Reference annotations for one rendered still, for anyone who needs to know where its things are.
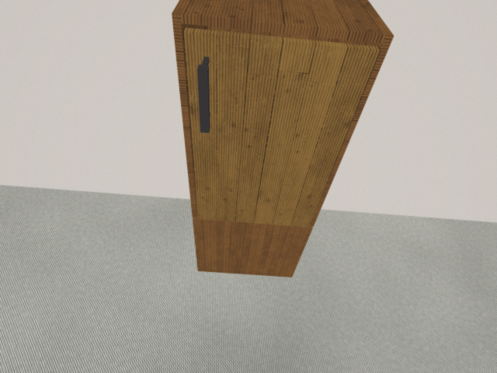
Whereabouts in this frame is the handle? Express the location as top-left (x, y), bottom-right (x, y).
top-left (197, 57), bottom-right (210, 133)

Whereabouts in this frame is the cupboard door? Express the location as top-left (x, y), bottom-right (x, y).
top-left (183, 28), bottom-right (381, 227)

